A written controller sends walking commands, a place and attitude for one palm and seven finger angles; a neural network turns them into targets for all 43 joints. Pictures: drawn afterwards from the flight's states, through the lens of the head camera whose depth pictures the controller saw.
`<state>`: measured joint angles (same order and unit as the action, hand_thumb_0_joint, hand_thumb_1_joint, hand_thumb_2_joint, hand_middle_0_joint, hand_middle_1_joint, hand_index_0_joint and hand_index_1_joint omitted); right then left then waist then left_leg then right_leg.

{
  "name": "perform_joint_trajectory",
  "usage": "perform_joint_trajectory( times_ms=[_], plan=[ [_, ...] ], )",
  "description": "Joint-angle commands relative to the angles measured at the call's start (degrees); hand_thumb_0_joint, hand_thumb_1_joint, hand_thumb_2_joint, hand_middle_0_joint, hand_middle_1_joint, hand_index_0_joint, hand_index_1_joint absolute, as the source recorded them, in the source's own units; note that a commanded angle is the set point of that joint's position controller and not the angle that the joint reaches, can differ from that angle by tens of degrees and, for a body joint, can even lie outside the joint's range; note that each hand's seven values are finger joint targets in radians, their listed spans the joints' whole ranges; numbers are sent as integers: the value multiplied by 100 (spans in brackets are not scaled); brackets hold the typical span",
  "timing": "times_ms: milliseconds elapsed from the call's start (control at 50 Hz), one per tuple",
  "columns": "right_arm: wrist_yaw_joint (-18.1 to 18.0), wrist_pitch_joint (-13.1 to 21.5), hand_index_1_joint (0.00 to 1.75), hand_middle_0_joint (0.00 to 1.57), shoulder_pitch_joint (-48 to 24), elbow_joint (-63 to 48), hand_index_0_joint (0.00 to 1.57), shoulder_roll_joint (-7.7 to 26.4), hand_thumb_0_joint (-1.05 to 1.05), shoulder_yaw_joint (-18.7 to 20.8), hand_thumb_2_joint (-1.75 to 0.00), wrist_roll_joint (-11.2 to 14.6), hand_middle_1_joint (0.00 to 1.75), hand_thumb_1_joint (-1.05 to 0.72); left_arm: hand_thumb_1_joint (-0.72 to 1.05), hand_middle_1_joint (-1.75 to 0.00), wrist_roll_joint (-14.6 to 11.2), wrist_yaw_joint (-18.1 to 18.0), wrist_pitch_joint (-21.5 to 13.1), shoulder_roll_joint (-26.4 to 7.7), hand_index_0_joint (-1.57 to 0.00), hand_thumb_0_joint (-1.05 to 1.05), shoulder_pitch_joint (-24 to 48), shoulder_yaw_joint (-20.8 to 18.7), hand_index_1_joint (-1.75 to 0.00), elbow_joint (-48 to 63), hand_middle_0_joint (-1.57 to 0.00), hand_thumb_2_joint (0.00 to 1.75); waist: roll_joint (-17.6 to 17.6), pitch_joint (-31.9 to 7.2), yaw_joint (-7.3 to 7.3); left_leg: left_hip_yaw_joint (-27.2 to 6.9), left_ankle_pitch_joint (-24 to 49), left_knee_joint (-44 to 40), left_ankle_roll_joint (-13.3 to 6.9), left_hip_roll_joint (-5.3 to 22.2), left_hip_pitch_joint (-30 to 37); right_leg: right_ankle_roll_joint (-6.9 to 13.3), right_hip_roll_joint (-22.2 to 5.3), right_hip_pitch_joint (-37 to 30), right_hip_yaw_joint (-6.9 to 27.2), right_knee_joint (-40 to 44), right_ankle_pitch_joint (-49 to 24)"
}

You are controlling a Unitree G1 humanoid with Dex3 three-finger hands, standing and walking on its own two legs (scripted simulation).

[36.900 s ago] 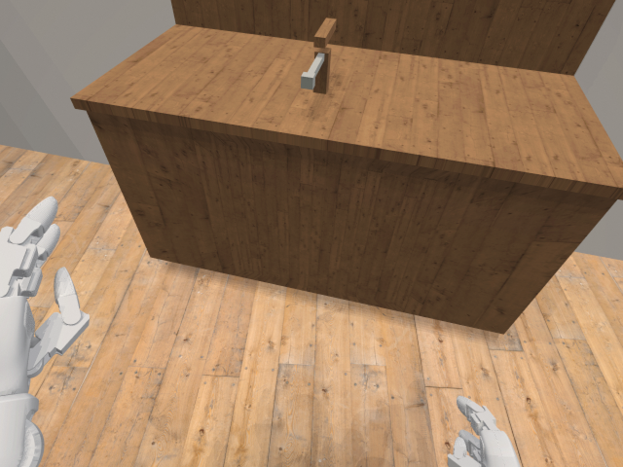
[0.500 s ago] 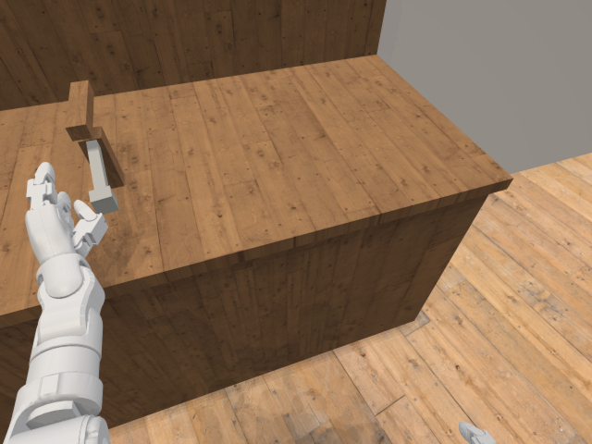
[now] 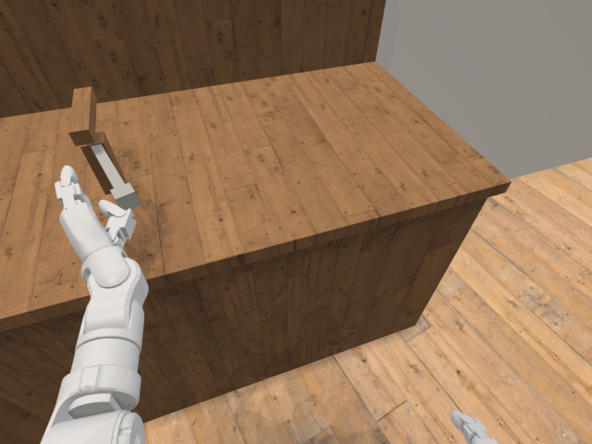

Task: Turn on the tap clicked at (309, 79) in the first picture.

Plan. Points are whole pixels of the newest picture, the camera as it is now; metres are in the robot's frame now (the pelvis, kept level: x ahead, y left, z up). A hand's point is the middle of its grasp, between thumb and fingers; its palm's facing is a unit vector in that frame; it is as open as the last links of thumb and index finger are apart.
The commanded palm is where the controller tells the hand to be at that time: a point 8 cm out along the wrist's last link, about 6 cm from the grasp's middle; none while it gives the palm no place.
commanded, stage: push the lever round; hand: left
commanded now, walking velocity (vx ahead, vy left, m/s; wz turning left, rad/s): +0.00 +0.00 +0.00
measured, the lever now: (125, 197) +0.42 +0.27 +0.11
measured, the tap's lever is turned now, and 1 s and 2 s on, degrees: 16 51 69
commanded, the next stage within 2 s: lift the hand up off the lever in 1.96 s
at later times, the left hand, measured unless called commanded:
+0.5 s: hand (166, 201) +0.42 +0.21 +0.11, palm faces +0.74 -0.67 -0.06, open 7.5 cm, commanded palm +0.37 +0.23 +0.11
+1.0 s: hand (197, 179) +0.47 +0.18 +0.11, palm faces +0.79 -0.60 -0.12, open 7.5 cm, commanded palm +0.41 +0.20 +0.11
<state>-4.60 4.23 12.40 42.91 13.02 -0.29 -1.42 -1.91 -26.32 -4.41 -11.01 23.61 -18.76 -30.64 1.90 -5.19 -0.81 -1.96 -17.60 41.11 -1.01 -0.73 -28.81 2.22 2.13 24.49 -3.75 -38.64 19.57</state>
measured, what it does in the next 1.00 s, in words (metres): stands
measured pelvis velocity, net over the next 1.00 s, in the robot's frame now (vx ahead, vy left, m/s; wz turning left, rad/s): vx -0.01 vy -0.02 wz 0.00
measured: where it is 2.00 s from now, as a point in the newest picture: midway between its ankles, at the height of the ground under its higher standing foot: outside the picture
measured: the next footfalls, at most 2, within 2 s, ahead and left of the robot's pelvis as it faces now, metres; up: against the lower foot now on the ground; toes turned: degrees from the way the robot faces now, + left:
none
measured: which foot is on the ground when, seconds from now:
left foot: down 0.00-1.00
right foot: down 0.00-1.00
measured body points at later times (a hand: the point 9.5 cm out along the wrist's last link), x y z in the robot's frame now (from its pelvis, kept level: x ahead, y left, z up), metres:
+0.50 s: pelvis -0.01 +0.00 -0.01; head +0.01 +0.00 +0.44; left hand +0.37 +0.24 +0.12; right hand +0.11 -0.25 -0.13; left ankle +0.03 +0.11 -0.72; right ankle +0.00 -0.10 -0.72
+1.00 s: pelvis -0.01 -0.02 -0.01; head +0.03 -0.02 +0.43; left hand +0.42 +0.21 +0.12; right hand +0.05 -0.27 -0.15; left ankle +0.03 +0.11 -0.72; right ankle +0.00 -0.10 -0.72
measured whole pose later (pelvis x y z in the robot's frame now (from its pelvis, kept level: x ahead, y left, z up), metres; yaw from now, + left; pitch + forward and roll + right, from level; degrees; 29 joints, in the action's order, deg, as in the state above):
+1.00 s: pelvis -0.01 -0.02 -0.01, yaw +0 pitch +12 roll -1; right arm -0.2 0.7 16.1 46.5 12.1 1.9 -6.3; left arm 8.3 -50.7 -2.0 -7.6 49.7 -24.2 -54.7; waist 2.3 -8.4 -5.7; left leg -2.5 -18.5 46.2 0.2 0.0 -39.9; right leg 3.5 2.7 36.1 -4.4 -44.9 21.2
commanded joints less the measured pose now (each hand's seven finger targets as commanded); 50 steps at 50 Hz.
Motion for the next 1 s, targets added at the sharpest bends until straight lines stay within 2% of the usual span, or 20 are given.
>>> perform_joint_trajectory(
  times_ms=[0, 80, 140, 180, 260, 360, 380, 460, 480, 500, 540, 580, 660, 680, 740, 780, 840, 880, 900, 980],
  plan=[
    [-67, 221, 30, 20, -352, -682, 20, 737, 0, 261, -90, -22, 30, -90, 90, -15, 228, -238, -358, -809, -15, 0, 2486, 177, -15, 1331, -15, 90, 103, -1493, -123, -116, 974, -507, -10, 43, 901, -62, -71, -282, 239, 543, -1169],
    [-41, 198, 30, 20, -358, -667, 20, 721, 0, 285, -90, -64, 30, -90, 90, -15, 370, -496, -325, -637, -15, 0, 2612, 288, -15, 1392, -15, 90, 129, -1628, -97, -164, 1133, -475, 28, 56, 961, -29, -54, -283, 205, 473, -1211],
    [-18, 180, 30, 20, -401, -615, 20, 691, 0, 283, -90, -82, 30, -90, 90, -15, 426, -685, -250, -354, -15, 0, 2850, 501, -15, 1205, -15, 90, 64, -1435, -200, -187, 886, -487, 39, 75, 888, -43, -62, -78, 187, 490, -954],
    [-31, 147, 30, 20, -390, -594, 20, 726, 0, 297, -90, -106, 30, -90, 90, -15, 467, -829, -212, -618, -15, 0, 2869, 209, -15, 1122, -15, 90, -89, -1501, -137, -189, 887, -482, 24, 55, 783, -35, -60, -183, 199, 494, -962],
    [-4, 98, 30, 20, -411, -546, 20, 658, 0, 287, -90, -136, 30, -90, 90, -15, 603, -1052, -130, -251, -15, 0, 3292, 540, -15, 897, -15, 90, -34, -1479, -278, -178, 771, -454, 40, 74, 749, -44, -85, -18, 188, 473, -825],
    [46, 65, 30, 20, -341, -488, 20, 654, 0, 320, -90, -202, 30, -90, 90, -15, 707, -1375, -105, -215, -15, 0, 3621, 425, -15, 585, -15, 90, -48, -1667, -282, -168, 737, -372, 40, 60, 664, -39, -82, 47, 194, 413, -761],
    [47, 53, 30, 20, -302, -456, 20, 673, 0, 332, -90, -217, 30, -90, 90, -15, 747, -1452, -108, -420, -15, 0, 3665, 207, -15, 511, -15, 90, -80, -1701, -203, -196, 776, -369, 54, 52, 593, -18, -69, -3, 188, 389, -782],
    [103, 12, 30, 20, -253, -436, 20, 630, 0, 341, -90, -246, 30, -90, 90, -15, 814, -1625, -110, -300, -15, 0, 3919, 262, -15, 207, -15, 90, -127, -1720, -288, -126, 640, -275, 20, 48, 387, -48, -97, 66, 231, 366, -695],
    [104, 1, 30, 20, -234, -419, 20, 658, 0, 359, -90, -266, 30, -90, 90, -15, 867, -1693, -126, -456, -15, 0, 3992, 92, -15, 217, -15, 90, -75, -1785, -251, -137, 691, -274, 23, 49, 404, -35, -86, 55, 216, 343, -720],
    [124, -13, 30, 20, -221, -425, 20, 631, 0, 355, -90, -263, 30, -90, 90, -15, 881, -1713, -108, -285, -15, 0, 3979, 238, -15, 102, -15, 90, -22, -1740, -287, -118, 692, -268, 25, 50, 383, -39, -97, 94, 219, 334, -723],
    [149, -29, 30, 20, -166, -390, 20, 636, 0, 357, -90, -291, 30, -90, 90, -15, 919, -1800, -109, -286, -15, 0, 4260, 226, -15, -27, -15, 90, -61, -1706, -373, -117, 615, -218, 6, 56, 316, -50, -99, 199, 225, 330, -655],
    [154, -46, 30, 20, -128, -356, 20, 652, 0, 378, -90, -313, 30, -90, 90, -15, 964, -1889, -113, -461, -15, 0, 4357, 33, -15, -160, -15, 90, -79, -1785, -340, -112, 530, -190, -6, 44, 222, -59, -101, 194, 245, 331, -579],
    [210, -55, 30, 20, -24, -333, 20, 627, 0, 384, -90, -347, 30, -90, 90, -15, 1009, -2021, -110, -235, -15, 0, 4663, 177, -15, -441, -15, 90, -157, -1775, -455, -79, 441, -137, -31, 48, 126, -76, -104, 307, 246, 320, -511],
    [208, -69, 30, 20, -8, -304, 20, 656, 0, 400, -90, -352, 30, -90, 90, -15, 1044, -2065, -113, -450, -15, 0, 4679, -30, -15, -528, -15, 90, -109, -1801, -407, -109, 394, -148, -24, 56, 96, -62, -100, 317, 241, 310, -442],
    [256, -65, 30, 20, 80, -257, 20, 633, 0, 400, -90, -382, 30, -90, 90, -15, 1102, -2170, -104, -236, -15, 0, 5018, 147, -15, -776, -15, 90, -33, -1773, -530, -83, 321, -101, -34, 57, 51, -74, -107, 477, 245, 289, -384],
    [269, -79, 30, 20, 149, -216, 20, 668, 0, 408, -90, -415, 30, -90, 90, -15, 1147, -2268, -85, -531, -15, 0, 5056, -162, -15, -1027, -15, 90, -124, -1811, -470, -97, 308, -82, -49, 45, -84, -78, -109, 434, 260, 282, -373],
    [314, -116, 30, 20, 257, -237, 20, 641, 0, 417, -90, -434, 30, -90, 90, -15, 1166, -2347, -87, -491, -15, 0, 5308, -142, -15, -1039, -15, 90, -81, -2060, -525, -39, 434, -14, -61, 45, -94, -97, -134, 359, 290, 256, -524],
    [340, -135, 30, 20, 316, -185, 20, 662, 0, 424, -90, -464, 30, -90, 90, -15, 1216, -2415, -31, -540, -15, 0, 5233, -264, -15, -1337, -15, 90, -98, -2010, -503, -47, 475, -4, -59, 50, -151, -91, -121, 402, 256, 235, -563],
    [360, -141, 30, 20, 364, -182, 20, 659, 0, 416, -90, -466, 30, -90, 90, -15, 1201, -2438, -19, -488, -15, 0, 5280, -245, -15, -1422, -15, 90, -210, -1948, -582, -23, 515, 34, -81, 49, -210, -122, -132, 426, 257, 230, -645],
    [404, -194, 30, 20, 483, -213, 20, 670, 0, 466, -90, -493, 30, -90, 90, -15, 1250, -2529, -27, -737, -15, 0, 5280, -527, -15, -1224, -15, 90, -156, -2383, -458, 24, 836, 89, -80, 48, -158, -125, -143, 117, 294, 170, -1105]
  ],
)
